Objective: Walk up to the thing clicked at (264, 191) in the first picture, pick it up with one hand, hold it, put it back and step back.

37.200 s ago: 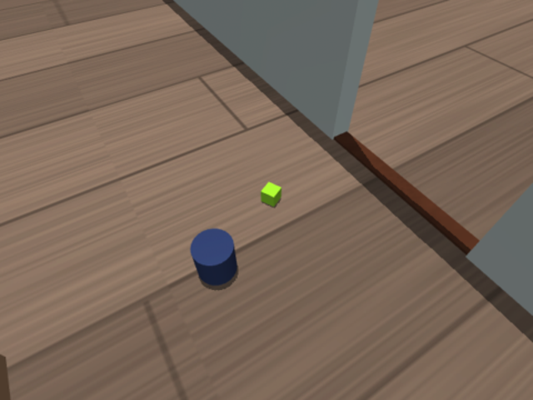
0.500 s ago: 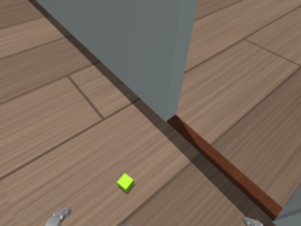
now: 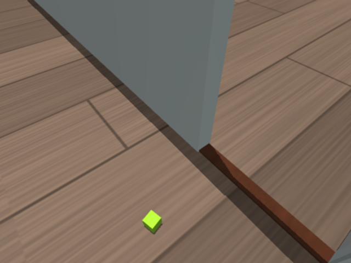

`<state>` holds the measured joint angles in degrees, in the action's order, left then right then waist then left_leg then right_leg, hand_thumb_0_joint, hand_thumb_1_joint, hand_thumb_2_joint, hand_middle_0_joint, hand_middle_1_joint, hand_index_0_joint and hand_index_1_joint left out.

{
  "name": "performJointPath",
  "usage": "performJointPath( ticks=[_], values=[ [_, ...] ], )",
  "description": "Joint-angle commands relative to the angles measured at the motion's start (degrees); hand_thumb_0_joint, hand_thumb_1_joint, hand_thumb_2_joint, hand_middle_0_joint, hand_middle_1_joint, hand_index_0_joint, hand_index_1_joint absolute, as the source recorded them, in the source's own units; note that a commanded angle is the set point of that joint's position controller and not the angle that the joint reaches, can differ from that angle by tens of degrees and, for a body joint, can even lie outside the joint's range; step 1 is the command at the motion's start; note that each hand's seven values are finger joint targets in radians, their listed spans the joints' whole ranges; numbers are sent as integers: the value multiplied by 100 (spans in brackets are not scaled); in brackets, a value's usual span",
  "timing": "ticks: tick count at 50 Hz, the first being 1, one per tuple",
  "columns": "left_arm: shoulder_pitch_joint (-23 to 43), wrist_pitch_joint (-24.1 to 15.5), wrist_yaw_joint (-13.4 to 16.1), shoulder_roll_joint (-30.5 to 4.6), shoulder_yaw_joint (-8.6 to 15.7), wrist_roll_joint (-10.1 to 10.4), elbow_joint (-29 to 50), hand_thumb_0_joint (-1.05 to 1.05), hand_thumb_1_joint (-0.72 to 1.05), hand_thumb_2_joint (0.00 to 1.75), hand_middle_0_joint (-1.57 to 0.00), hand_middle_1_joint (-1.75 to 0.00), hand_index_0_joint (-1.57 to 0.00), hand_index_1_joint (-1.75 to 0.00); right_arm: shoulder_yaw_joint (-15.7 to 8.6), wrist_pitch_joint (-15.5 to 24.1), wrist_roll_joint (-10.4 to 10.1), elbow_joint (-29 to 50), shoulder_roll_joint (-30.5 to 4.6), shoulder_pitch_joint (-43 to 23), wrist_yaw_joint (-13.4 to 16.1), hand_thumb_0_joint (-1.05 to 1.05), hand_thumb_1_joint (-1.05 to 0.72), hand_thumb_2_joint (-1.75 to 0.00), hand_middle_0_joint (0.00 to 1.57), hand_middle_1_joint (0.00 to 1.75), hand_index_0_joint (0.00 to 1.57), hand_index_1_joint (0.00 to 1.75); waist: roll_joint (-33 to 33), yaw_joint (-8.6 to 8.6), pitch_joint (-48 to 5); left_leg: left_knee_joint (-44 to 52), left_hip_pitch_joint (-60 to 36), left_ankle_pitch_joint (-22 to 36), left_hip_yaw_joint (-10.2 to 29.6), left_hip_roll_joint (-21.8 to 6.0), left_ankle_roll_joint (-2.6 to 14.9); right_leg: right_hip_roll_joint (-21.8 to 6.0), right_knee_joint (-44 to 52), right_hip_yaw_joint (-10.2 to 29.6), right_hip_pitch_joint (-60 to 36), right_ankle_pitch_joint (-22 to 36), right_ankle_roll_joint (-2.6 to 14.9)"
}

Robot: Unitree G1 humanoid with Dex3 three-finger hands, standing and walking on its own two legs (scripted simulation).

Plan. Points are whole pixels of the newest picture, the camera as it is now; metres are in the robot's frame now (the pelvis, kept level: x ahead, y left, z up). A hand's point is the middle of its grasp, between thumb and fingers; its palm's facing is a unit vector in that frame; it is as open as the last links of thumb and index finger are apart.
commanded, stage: stand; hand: left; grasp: from above
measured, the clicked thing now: (152, 221) +0.46 +0.17 -0.74
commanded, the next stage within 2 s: step back in 1.74 s
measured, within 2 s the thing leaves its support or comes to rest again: neither
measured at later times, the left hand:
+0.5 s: hand out of the picture +0.06 +0.24 -0.16, palm faces +0.01 -0.94 -0.34, open 7.4 cm
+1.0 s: hand out of the picture +0.08 +0.24 -0.16, palm faces +0.01 -0.94 -0.34, open 7.4 cm
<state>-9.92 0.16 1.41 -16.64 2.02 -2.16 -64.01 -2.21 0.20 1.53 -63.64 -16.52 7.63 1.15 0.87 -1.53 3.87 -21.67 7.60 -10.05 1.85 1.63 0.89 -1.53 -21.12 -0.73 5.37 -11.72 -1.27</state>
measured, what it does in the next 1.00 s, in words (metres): stands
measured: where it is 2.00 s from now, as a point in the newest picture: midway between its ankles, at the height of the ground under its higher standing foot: outside the picture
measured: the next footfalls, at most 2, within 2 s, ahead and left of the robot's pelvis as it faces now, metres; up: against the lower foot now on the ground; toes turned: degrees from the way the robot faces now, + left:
none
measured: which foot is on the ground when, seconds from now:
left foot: down 0.00-1.00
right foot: down 0.00-1.00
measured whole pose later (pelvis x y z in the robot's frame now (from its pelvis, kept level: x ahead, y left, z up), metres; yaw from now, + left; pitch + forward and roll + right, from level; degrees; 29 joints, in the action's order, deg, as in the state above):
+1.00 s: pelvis +0.02 -0.01 +0.00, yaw +0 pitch -2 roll +0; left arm -5.8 -0.4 0.4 -18.2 1.9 -1.3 -66.1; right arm -0.6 0.7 1.0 -65.6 -18.8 5.5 0.7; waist 0.9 -0.5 4.0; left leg -18.8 6.6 -9.9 2.0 0.4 -0.1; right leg -0.3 -17.4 -0.9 4.0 -11.0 -0.4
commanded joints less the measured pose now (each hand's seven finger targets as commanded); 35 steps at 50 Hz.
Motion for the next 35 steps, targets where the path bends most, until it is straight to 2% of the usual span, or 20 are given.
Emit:
performJointPath(
  ticks=[1, 9, 15, 18, 26, 31, 35],
  values=[
    [116, -129, 69, -1074, 172, 33, 202, 0, 90, 90, -20, -30, -20, -30, -211, 98, -5, 310, -1199, -283, 43, 0, -90, -90, 20, 30, 20, 30, 7, 32, -118, 706, 157, -439, 744, -723, 85, -443, 482, 417, 138, -18, 164],
    [273, -177, 66, -1161, 161, 56, 137, 0, 90, 90, -20, -30, -20, -30, -160, 110, -24, 215, -1222, -280, 20, 0, -90, -90, 20, 30, 20, 30, -62, 85, -268, 563, -31, 106, 634, -725, 90, -541, 615, 497, 49, 237, 172],
    [347, -165, 48, -1256, 176, 78, 87, 0, 90, 90, -20, -30, -20, -30, -114, 109, -34, 156, -1267, -275, 21, 0, -90, -90, 20, 30, 20, 30, -30, 92, -235, 626, 39, 128, 619, -716, 70, -525, 623, 493, -3, 285, 171],
    [412, -174, 52, -1242, 170, 76, 96, 0, 90, 90, -20, -30, -20, -30, -107, 117, -39, 190, -1292, -322, 18, 0, -90, -90, 20, 30, 20, 30, -99, 93, -348, 562, -70, 465, 607, -764, 96, -564, 635, 490, -66, 437, 179],
    [471, -171, 26, -1276, 180, 102, 71, 0, 90, 90, -20, -30, -20, -30, -62, 127, -48, 133, -1320, -308, 25, 0, -90, -90, 20, 30, 20, 30, 4, 104, -366, 582, -38, 610, 562, -767, 77, -564, 613, 496, -180, 686, 182],
    [516, -163, 14, -1254, 178, 110, 66, 0, 90, 90, -20, -30, -20, -30, -51, 152, -50, 142, -1335, -339, 34, 0, -90, -90, 20, 30, 20, 30, -54, 94, -463, 541, -169, 954, 559, -817, 74, -561, 568, 472, -204, 802, 183],
    [555, -156, 8, -1279, 177, 110, 79, 0, 90, 90, -20, -30, -20, -30, -47, 145, -57, 137, -1372, -322, 32, 0, -90, -90, 20, 30, 20, 30, -48, 120, -412, 572, -145, 843, 563, -815, 61, -558, 621, 475, -155, 701, 185]
  ],
)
